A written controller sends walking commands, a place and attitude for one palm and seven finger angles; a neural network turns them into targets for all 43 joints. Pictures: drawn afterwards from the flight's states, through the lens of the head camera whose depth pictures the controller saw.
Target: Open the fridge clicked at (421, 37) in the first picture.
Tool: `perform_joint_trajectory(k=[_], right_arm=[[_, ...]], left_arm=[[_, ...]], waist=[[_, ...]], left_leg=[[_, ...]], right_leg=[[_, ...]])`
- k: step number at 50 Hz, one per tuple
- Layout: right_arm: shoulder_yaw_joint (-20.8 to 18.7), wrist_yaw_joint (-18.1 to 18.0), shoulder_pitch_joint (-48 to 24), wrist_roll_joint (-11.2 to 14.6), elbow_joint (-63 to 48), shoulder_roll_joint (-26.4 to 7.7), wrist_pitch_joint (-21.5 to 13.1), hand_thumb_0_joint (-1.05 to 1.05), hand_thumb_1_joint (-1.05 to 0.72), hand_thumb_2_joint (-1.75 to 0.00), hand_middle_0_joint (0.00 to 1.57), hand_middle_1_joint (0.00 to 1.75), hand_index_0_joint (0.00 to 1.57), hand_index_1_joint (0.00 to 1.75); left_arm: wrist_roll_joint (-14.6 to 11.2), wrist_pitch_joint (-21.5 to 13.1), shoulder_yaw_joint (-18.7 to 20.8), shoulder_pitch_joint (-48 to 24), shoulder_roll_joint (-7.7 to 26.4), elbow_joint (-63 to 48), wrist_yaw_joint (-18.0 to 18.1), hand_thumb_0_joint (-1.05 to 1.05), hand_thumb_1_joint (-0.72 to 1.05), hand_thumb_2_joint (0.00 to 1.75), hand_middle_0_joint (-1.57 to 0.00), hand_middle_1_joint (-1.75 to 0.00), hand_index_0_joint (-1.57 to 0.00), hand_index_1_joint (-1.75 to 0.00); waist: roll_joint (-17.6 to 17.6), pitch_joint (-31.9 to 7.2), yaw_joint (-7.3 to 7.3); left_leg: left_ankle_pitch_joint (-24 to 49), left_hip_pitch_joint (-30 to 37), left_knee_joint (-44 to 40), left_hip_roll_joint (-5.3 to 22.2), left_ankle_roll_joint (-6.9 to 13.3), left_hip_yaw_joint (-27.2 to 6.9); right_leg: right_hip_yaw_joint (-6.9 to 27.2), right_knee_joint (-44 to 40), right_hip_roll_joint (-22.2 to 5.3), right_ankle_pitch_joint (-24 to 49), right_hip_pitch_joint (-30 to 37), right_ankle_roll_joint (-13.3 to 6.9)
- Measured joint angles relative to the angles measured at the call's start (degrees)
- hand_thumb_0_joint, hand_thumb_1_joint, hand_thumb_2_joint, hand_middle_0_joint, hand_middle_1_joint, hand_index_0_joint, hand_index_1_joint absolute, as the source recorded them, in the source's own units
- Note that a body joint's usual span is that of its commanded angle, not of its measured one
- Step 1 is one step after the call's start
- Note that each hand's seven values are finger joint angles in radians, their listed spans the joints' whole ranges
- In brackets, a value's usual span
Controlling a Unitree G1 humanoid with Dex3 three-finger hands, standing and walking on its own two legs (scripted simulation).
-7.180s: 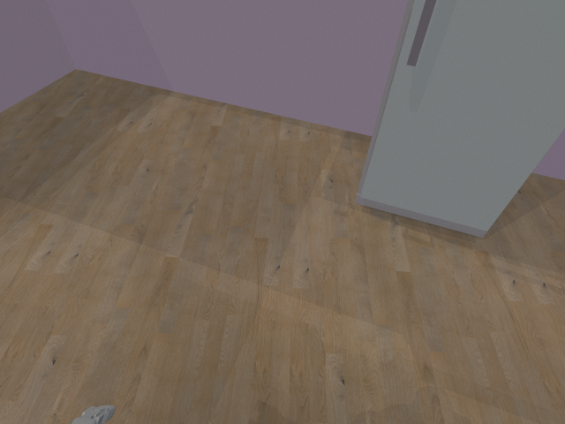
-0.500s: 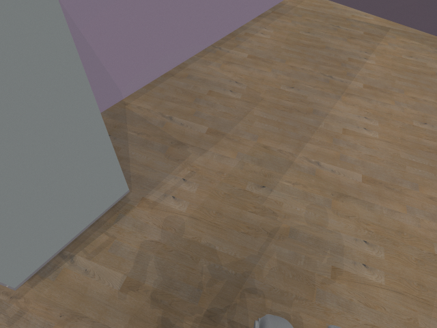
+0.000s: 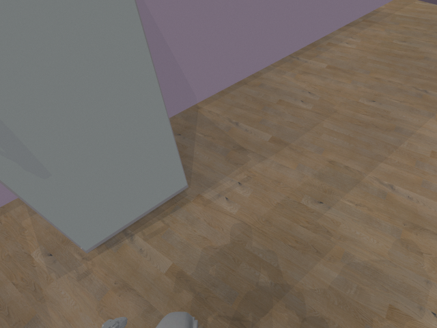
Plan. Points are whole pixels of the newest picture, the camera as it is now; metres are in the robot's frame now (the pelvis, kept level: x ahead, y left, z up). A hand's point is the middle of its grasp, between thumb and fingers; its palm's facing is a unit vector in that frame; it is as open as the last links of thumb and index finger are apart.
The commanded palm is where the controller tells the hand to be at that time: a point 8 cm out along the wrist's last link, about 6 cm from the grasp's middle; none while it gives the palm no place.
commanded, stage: turn to face it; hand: left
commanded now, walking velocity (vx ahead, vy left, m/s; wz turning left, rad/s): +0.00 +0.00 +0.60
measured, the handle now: out of the picture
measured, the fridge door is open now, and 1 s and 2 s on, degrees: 0 0 0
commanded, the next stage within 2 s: take the last steps up to it in 0.98 s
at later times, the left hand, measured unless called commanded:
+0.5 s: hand out of the picture +0.01 +0.29 -0.17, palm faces +0.33 -0.91 -0.25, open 7.4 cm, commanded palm none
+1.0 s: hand out of the picture -0.04 +0.20 -0.14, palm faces +0.54 -0.79 -0.30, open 7.4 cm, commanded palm none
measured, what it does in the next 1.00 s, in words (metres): steps on the spot, turning left: left foot, then right foot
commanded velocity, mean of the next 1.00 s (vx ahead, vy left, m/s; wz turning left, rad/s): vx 0.00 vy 0.00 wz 0.49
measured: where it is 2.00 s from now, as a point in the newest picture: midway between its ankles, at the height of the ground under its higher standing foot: outside the picture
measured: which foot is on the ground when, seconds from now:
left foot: up 0.00-0.22, down 0.24-0.76, up 0.78-1.00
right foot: down 0.00-0.24, up 0.26-0.74, down 0.76-1.00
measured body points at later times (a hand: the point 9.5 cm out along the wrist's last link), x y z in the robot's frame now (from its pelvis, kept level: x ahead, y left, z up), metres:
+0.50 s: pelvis -0.01 +0.05 +0.00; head +0.02 +0.09 +0.45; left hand -0.01 +0.34 -0.15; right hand +0.16 -0.16 -0.13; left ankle -0.01 +0.14 -0.74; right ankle +0.03 -0.12 -0.66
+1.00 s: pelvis -0.01 -0.02 +0.00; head +0.03 -0.04 +0.45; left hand -0.07 +0.24 -0.12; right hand +0.16 -0.22 -0.16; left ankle -0.11 +0.12 -0.65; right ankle +0.04 -0.10 -0.74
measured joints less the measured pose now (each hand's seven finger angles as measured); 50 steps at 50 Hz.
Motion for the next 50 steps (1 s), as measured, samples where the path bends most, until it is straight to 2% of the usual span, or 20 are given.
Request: perform_joint_trajectory(k=[4, 7, 9, 11, 12, 13, 15, 17, 19, 23, 28, 34, 37, 38, 39, 40, 42, 45, 47, 50], right_arm=[[0.5, 0.0, -1.7, 0.2, 0.3, 0.3, 0.3, 0.00, -0.91, -0.90, 0.20, 0.30, 0.20, 0.30], [1.0, 0.0, -3.6, 0.4, -0.2, 0.6, 0.0, 0.00, -0.91, -0.90, 0.20, 0.30, 0.20, 0.30], [1.3, 0.0, -4.9, 0.5, -0.9, 0.8, -0.5, 0.00, -0.91, -0.90, 0.20, 0.30, 0.19, 0.30], [1.7, 0.1, -5.7, 0.5, -1.9, 0.9, -1.4, 0.00, -0.91, -0.90, 0.20, 0.30, 0.19, 0.30], [1.7, 0.1, -6.0, 0.4, -2.5, 0.9, -2.1, 0.00, -0.91, -0.90, 0.20, 0.30, 0.20, 0.30], [1.8, 0.0, -6.5, 0.4, -2.8, 1.3, -2.7, 0.00, -0.91, -0.90, 0.20, 0.30, 0.20, 0.30], [2.3, -0.2, -7.0, 0.5, -3.3, 1.8, -3.6, 0.00, -0.91, -0.90, 0.20, 0.30, 0.20, 0.30], [2.6, -0.8, -6.8, 0.4, -3.7, 2.1, -3.9, 0.00, -0.91, -0.90, 0.20, 0.30, 0.20, 0.30], [2.9, -1.3, -6.4, 0.3, -3.7, 2.3, -3.9, 0.00, -0.91, -0.90, 0.20, 0.30, 0.20, 0.30], [3.3, -1.4, -5.3, 0.4, -3.4, 2.9, -3.8, 0.00, -0.90, -0.90, 0.20, 0.30, 0.20, 0.30], [3.2, -1.2, -3.3, 0.2, -3.1, 3.6, -3.4, 0.00, -0.90, -0.90, 0.20, 0.30, 0.20, 0.30], [2.5, -1.2, -1.1, -0.1, -2.5, 3.5, -2.7, 0.00, -0.90, -0.90, 0.21, 0.30, 0.20, 0.30], [1.9, -1.2, -0.1, 0.0, -2.1, 2.9, -2.2, 0.00, -0.90, -0.90, 0.21, 0.30, 0.20, 0.30], [1.7, -1.2, 0.3, 0.3, -2.0, 2.6, -2.1, 0.00, -0.90, -0.90, 0.21, 0.30, 0.20, 0.30], [1.4, -1.3, 0.2, 0.4, -1.6, 2.2, -1.8, 0.00, -0.90, -0.90, 0.20, 0.30, 0.20, 0.30], [1.0, -1.3, 0.2, 0.4, -1.3, 1.9, -1.5, 0.00, -0.90, -0.90, 0.20, 0.30, 0.20, 0.30], [0.5, -1.2, 0.6, 0.2, -1.0, 1.3, -0.8, 0.00, -0.90, -0.90, 0.20, 0.30, 0.20, 0.30], [0.2, -0.7, 0.8, -0.1, -0.5, 0.7, -0.5, 0.00, -0.91, -0.90, 0.20, 0.30, 0.20, 0.30], [0.1, -0.6, 1.0, -0.1, -0.1, 0.4, -0.5, 0.00, -0.91, -0.90, 0.20, 0.30, 0.20, 0.30], [0.3, -0.6, 0.8, 0.0, 0.8, 0.4, -0.3, 0.00, -0.91, -0.90, 0.20, 0.30, 0.20, 0.30]], left_arm=[[0.3, -0.1, 0.2, 1.7, 0.6, 0.8, -0.1, 0.00, 0.90, 0.90, -0.21, -0.30, -0.20, -0.30], [0.5, 0.2, 0.5, 2.8, 1.6, 1.6, -0.2, 0.00, 0.90, 0.90, -0.21, -0.30, -0.20, -0.30], [0.6, 0.6, 1.0, 3.4, 2.5, 2.2, -0.2, 0.00, 0.90, 0.90, -0.21, -0.30, -0.20, -0.30], [0.4, 0.9, 1.5, 4.2, 3.7, 2.7, -0.3, 0.00, 0.90, 0.90, -0.21, -0.30, -0.20, -0.30], [0.2, 1.2, 1.9, 4.7, 4.3, 2.9, -0.4, 0.00, 0.90, 0.90, -0.21, -0.30, -0.20, -0.30], [0.0, 1.8, 2.2, 4.5, 5.1, 3.4, -0.4, 0.01, 0.90, 0.90, -0.21, -0.30, -0.20, -0.30], [0.0, 3.2, 2.7, 3.9, 6.1, 4.0, -0.1, 0.01, 0.91, 0.90, -0.21, -0.30, -0.20, -0.30], [0.0, 3.8, 3.0, 3.0, 6.5, 4.4, -0.1, 0.01, 0.91, 0.90, -0.20, -0.30, -0.20, -0.30], [0.0, 3.6, 3.1, 1.9, 6.5, 4.1, -0.4, 0.01, 0.91, 0.90, -0.20, -0.30, -0.20, -0.30], [0.0, 2.8, 2.9, -0.2, 6.2, 2.5, -0.8, 0.01, 0.91, 0.90, -0.20, -0.30, -0.20, -0.30], [-0.1, 2.6, 2.6, -2.9, 5.5, 0.9, -0.6, 0.01, 0.91, 0.90, -0.20, -0.30, -0.20, -0.30], [-0.6, 2.2, 1.9, -5.5, 4.0, -0.8, -0.3, 0.01, 0.91, 0.90, -0.20, -0.30, -0.20, -0.30], [-0.9, 1.3, 1.3, -5.5, 3.2, -1.7, -0.2, 0.01, 0.91, 0.90, -0.20, -0.30, -0.20, -0.30], [-0.8, 0.7, 1.1, -5.2, 2.9, -1.9, -0.1, 0.00, 0.91, 0.90, -0.20, -0.30, -0.20, -0.30], [-0.5, 0.3, 0.9, -5.1, 2.3, -1.8, 0.0, 0.00, 0.91, 0.90, -0.20, -0.30, -0.20, -0.30], [-0.3, 0.2, 0.6, -4.6, 1.9, -1.8, 0.0, 0.00, 0.91, 0.90, -0.20, -0.30, -0.20, -0.30], [-0.1, 0.3, 0.2, -3.2, 1.1, -1.5, 0.2, 0.00, 0.91, 0.90, -0.21, -0.30, -0.20, -0.30], [-0.1, 0.6, 0.1, -1.3, 0.4, -0.4, 0.2, 0.00, 0.91, 0.90, -0.21, -0.30, -0.20, -0.30], [-0.1, 0.5, 0.1, -0.2, 0.2, 0.4, 0.1, 0.00, 0.91, 0.90, -0.21, -0.30, -0.20, -0.30], [0.1, 0.2, 0.1, 1.3, 0.0, 1.3, 0.0, 0.01, 0.91, 0.90, -0.21, -0.30, -0.20, -0.30]], waist=[[-1.1, 0.8, 1.23], [-2.1, 1.5, 2.38], [-2.8, 1.8, 3.10], [-3.6, 1.7, 3.47], [-3.9, 1.3, 3.56], [-4.9, 1.5, 3.67], [-5.6, 1.8, 4.15], [-5.2, 1.5, 3.95], [-4.7, 1.3, 3.65], [-4.0, 0.9, 3.15], [-3.4, 0.2, 1.86], [-1.6, 0.1, 0.00], [-0.5, -0.2, -0.38], [0.0, -0.5, -0.19], [0.9, -0.1, -0.07], [1.3, 0.0, -0.14], [1.4, -0.3, -0.20], [1.1, -0.6, -0.04], [0.8, -0.8, 0.02], [0.2, -0.9, 0.69]], left_leg=[[-2.0, 2.8, -7.3, 1.3, -0.3, 1.6], [-3.0, 5.5, -14.6, 1.5, 0.3, 3.7], [-2.9, 7.7, -19.7, 1.2, 0.9, 5.1], [1.3, 10.8, -27.3, 0.6, 1.7, 6.5], [3.4, 12.0, -30.3, 0.2, 3.3, 6.5], [3.0, 11.3, -29.4, -0.7, 5.0, 6.3], [1.9, 10.8, -28.3, -1.3, 7.0, 5.7], [2.6, 11.4, -30.0, -1.5, 7.6, 4.4], [4.5, 12.3, -32.7, -1.9, 7.5, 3.0], [7.4, 13.8, -37.0, -3.0, 7.9, 0.5], [9.1, 13.6, -38.6, -4.3, 7.7, -2.7], [9.8, 11.6, -37.4, -5.5, 6.3, -6.6], [9.4, 9.7, -35.2, -6.3, 5.0, -8.4], [8.8, 8.7, -33.6, -6.6, 4.4, -8.9], [4.6, 7.4, -30.0, -6.4, 3.9, -9.0], [-0.4, 5.6, -24.7, -6.6, 3.6, -8.0], [-4.4, 2.1, -13.3, -6.6, 3.2, -5.6], [-1.9, -0.5, -1.8, -4.6, 2.4, -2.8], [0.1, -0.5, 0.7, -3.0, 1.8, -2.2], [0.5, 1.4, -1.0, -1.1, 1.0, -1.9]], right_leg=[[-2.7, 0.6, -1.5, -0.6, 0.3, 0.5], [-4.5, 2.2, -2.7, -1.5, -0.3, 1.3], [-5.7, 4.0, -3.5, -2.4, -0.9, 2.0], [-7.0, 7.1, -4.7, -4.1, -1.9, 3.1], [-7.0, 10.2, -5.5, -5.2, -3.3, 3.7], [-4.6, 15.1, -5.8, -9.1, -5.5, 4.6], [0.8, 25.6, -4.1, -14.6, -10.1, 5.5], [3.8, 32.8, -2.4, -13.6, -13.6, 6.1], [5.7, 36.4, -1.6, -10.3, -16.1, 6.5], [8.5, 36.4, -0.8, -5.6, -18.2, 7.3], [10.2, 30.7, 0.4, -5.3, -16.9, 7.9], [10.6, 19.0, 3.2, -7.6, -12.1, 7.1], [10.1, 7.7, 4.7, -3.0, -7.0, 6.3], [9.7, 3.6, 4.8, -0.9, -5.2, 5.3], [9.1, 3.7, 5.3, -0.2, -5.1, 3.5], [8.4, 4.2, 5.0, -0.1, -5.1, 1.9], [7.2, 3.6, 3.9, 0.0, -4.1, 0.3], [5.9, 1.4, 2.5, 1.0, -2.3, 0.0], [4.8, 0.5, 1.9, 1.4, -1.7, 0.0], [3.2, -0.2, 1.1, 1.6, -1.3, 0.0]])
